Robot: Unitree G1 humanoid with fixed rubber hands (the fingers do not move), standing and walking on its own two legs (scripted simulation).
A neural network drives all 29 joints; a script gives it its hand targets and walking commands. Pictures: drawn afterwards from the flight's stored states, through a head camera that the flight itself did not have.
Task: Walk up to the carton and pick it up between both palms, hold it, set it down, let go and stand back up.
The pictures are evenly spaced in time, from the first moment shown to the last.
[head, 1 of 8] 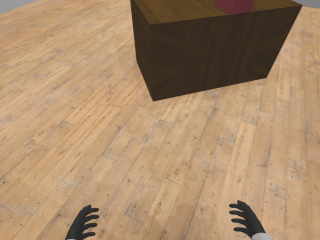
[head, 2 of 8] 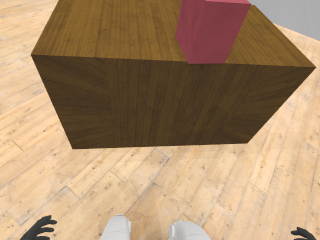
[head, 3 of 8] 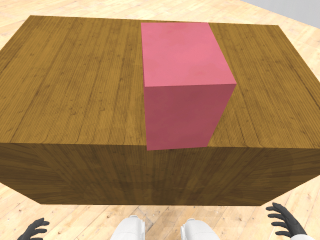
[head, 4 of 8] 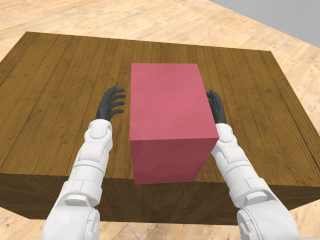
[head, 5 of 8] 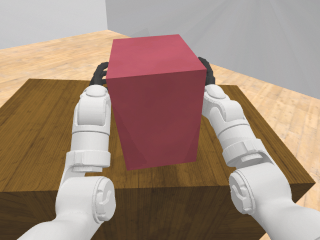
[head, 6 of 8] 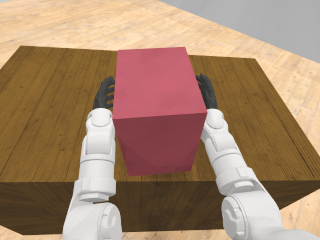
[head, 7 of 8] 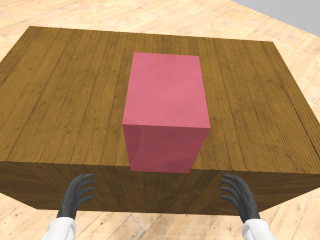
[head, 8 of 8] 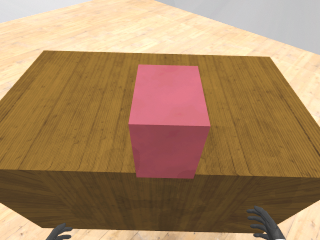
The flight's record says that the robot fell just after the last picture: no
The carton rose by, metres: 0.20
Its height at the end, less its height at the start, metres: +0.00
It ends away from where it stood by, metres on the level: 0.01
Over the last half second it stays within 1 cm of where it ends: yes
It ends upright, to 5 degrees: yes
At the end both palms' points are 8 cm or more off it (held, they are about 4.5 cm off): yes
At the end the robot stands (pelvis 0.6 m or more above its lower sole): yes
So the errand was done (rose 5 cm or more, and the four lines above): yes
